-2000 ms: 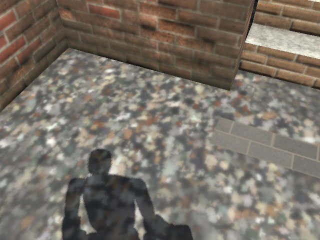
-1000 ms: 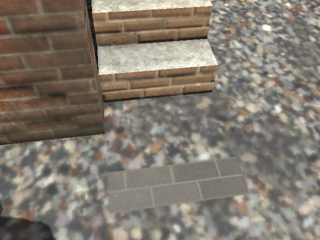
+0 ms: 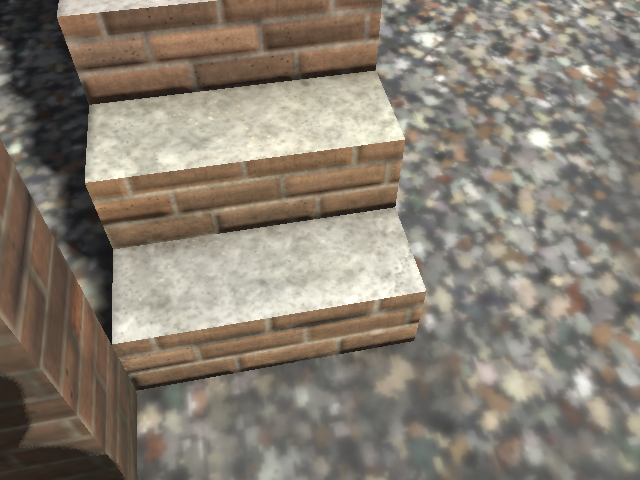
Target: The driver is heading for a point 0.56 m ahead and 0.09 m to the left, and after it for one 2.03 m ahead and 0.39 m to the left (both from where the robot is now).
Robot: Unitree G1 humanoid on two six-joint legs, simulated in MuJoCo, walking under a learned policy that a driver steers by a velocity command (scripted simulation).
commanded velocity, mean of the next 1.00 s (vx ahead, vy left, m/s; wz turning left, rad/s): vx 0.50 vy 0.00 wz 0.52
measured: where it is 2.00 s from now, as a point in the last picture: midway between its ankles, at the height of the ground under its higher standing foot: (294, 476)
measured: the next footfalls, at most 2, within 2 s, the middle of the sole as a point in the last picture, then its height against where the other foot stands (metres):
right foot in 0.36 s outside the picture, level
left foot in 0.86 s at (247, 474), level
